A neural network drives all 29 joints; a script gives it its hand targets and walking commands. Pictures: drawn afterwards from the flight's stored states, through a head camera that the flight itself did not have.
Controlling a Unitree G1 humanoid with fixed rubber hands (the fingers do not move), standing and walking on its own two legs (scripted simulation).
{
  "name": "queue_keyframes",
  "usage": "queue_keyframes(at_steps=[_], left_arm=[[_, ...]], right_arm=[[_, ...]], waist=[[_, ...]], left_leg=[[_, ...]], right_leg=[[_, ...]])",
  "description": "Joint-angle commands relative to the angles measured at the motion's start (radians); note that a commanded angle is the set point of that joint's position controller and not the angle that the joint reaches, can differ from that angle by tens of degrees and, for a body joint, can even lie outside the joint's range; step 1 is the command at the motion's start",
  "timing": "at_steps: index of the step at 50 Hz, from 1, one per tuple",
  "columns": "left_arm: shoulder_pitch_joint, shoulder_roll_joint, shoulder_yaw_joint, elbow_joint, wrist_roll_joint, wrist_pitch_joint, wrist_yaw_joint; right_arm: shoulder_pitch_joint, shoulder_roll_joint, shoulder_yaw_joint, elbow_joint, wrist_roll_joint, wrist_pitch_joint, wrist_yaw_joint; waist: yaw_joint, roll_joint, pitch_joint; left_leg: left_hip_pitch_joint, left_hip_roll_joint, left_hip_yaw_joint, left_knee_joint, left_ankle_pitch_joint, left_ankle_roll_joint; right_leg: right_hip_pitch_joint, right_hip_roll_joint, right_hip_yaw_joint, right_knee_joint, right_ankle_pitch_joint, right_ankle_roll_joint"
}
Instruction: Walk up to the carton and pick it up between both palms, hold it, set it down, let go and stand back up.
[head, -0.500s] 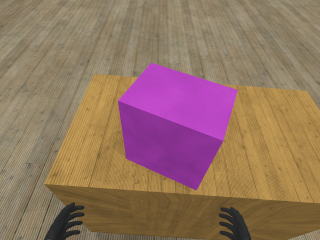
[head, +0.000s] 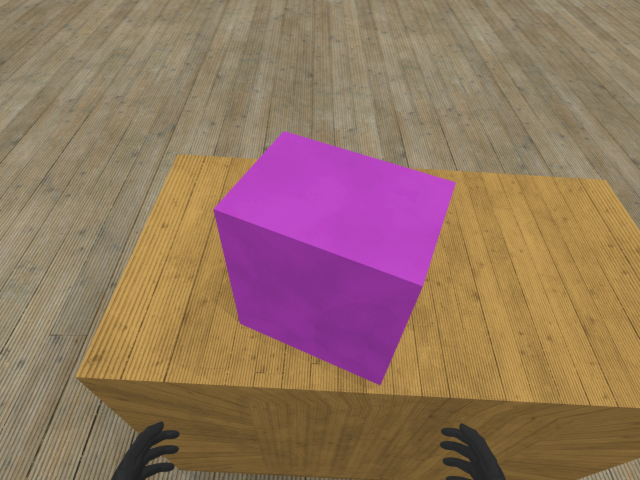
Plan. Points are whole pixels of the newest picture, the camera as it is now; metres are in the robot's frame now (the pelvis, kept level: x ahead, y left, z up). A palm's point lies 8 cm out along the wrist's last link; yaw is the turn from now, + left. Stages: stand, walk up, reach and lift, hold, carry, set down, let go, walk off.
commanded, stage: let go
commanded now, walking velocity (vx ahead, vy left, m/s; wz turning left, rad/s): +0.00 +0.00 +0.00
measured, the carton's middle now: (333, 262) +0.41 -0.01 +0.02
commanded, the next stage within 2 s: stand in 0.06 s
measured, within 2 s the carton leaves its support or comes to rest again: neither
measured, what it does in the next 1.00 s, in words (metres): stands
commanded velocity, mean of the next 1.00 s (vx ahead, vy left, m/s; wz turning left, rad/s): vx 0.00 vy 0.00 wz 0.00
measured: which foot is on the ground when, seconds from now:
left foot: down 0.00-1.00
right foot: down 0.00-1.00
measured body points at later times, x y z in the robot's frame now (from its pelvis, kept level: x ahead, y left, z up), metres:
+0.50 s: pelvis +0.01 +0.00 +0.00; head -0.02 +0.00 +0.45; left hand +0.06 +0.26 -0.13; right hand +0.05 -0.24 -0.15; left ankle +0.01 +0.12 -0.74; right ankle -0.01 -0.08 -0.74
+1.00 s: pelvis -0.03 +0.01 +0.00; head -0.05 +0.01 +0.45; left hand -0.03 +0.24 -0.15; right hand -0.04 -0.23 -0.16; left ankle +0.01 +0.12 -0.74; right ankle -0.01 -0.08 -0.74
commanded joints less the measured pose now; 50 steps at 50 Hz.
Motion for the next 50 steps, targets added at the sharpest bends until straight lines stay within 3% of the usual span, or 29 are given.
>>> queue_keyframes(at_steps=[1, 4, 5, 6, 8, 11, 15, 18, 28, 33, 36, 50], left_arm=[[-0.073, 0.141, 0.040, -0.161, -0.007, -0.041, 0.028], [-0.077, 0.139, 0.041, -0.165, -0.004, -0.037, 0.032], [0.056, 0.089, 0.044, -0.016, 0.039, -0.096, 0.039], [0.096, 0.105, 0.034, 0.002, 0.025, -0.114, 0.037], [0.055, 0.120, 0.034, 0.015, 0.025, -0.142, 0.033], [0.051, 0.113, 0.035, 0.044, 0.016, -0.155, 0.031], [0.088, 0.125, 0.034, 0.084, 0.015, -0.160, 0.037], [0.107, 0.116, 0.023, 0.110, 0.009, -0.163, 0.040], [0.186, 0.128, 0.010, 0.205, 0.004, -0.157, 0.056], [0.214, 0.117, -0.004, 0.247, 0.003, -0.152, 0.060], [0.221, 0.113, -0.007, 0.272, 0.005, -0.148, 0.062], [0.247, 0.095, -0.006, 0.362, 0.005, -0.132, 0.068]], right_arm=[[-0.074, -0.128, -0.031, -0.159, 0.002, -0.062, 0.020], [-0.075, -0.139, -0.033, -0.128, 0.004, -0.065, 0.025], [0.009, -0.227, -0.062, -0.017, -0.029, 0.032, 0.002], [0.024, -0.245, -0.059, -0.030, -0.022, 0.071, 0.000], [0.033, -0.227, -0.055, -0.034, -0.016, 0.101, 0.002], [0.041, -0.229, -0.047, -0.001, -0.015, 0.115, 0.009], [0.056, -0.242, -0.045, 0.045, -0.022, 0.123, 0.014], [0.068, -0.257, -0.042, 0.083, -0.014, 0.122, 0.015], [0.122, -0.255, -0.020, 0.182, -0.012, 0.132, 0.007], [0.149, -0.253, -0.012, 0.230, -0.010, 0.138, 0.006], [0.155, -0.248, -0.005, 0.257, -0.009, 0.142, 0.005], [0.205, -0.224, 0.002, 0.331, -0.006, 0.155, 0.001]], waist=[[-0.009, 0.014, -0.156], [-0.008, 0.011, -0.139], [0.027, 0.165, -0.246], [0.012, 0.163, -0.244], [-0.011, 0.138, -0.231], [-0.013, 0.068, -0.144], [-0.011, 0.017, -0.047], [-0.010, 0.034, -0.034], [-0.013, 0.036, -0.034], [-0.010, 0.025, -0.020], [-0.010, 0.055, 0.025], [-0.008, 0.038, 0.067]], left_leg=[[0.165, -0.005, -0.015, -0.007, 0.238, -0.003], [0.141, -0.012, -0.018, -0.018, 0.214, 0.002], [0.052, 0.097, -0.106, 0.033, 0.334, 0.050], [0.032, 0.116, -0.119, 0.032, 0.269, 0.061], [0.023, 0.123, -0.133, 0.030, 0.288, 0.062], [-0.014, 0.121, -0.136, 0.008, 0.219, 0.046], [-0.035, 0.114, -0.133, -0.002, 0.167, 0.033], [-0.027, 0.119, -0.135, -0.024, 0.171, 0.039], [-0.003, 0.112, -0.122, -0.037, 0.100, 0.032], [-0.005, 0.115, -0.132, -0.047, 0.068, 0.030], [-0.036, 0.115, -0.128, -0.061, 0.029, 0.026], [-0.075, 0.098, -0.116, -0.077, -0.107, 0.021]], right_leg=[[-0.106, -0.077, 0.061, -0.094, 0.255, 0.050], [-0.088, -0.091, 0.076, -0.090, 0.299, 0.060], [-0.017, -0.148, 0.125, -0.016, 0.270, 0.025], [0.012, -0.169, 0.142, -0.021, 0.231, 0.015], [0.005, -0.180, 0.158, 0.003, 0.296, 0.007], [-0.062, -0.174, 0.155, -0.026, 0.279, 0.011], [-0.104, -0.179, 0.170, -0.053, 0.308, 0.026], [-0.111, -0.172, 0.163, -0.055, 0.257, 0.013], [-0.102, -0.177, 0.172, -0.091, 0.198, 0.026], [-0.115, -0.166, 0.171, -0.105, 0.123, 0.028], [-0.137, -0.160, 0.174, -0.107, 0.064, 0.022], [-0.213, -0.153, 0.203, -0.137, -0.172, 0.022]])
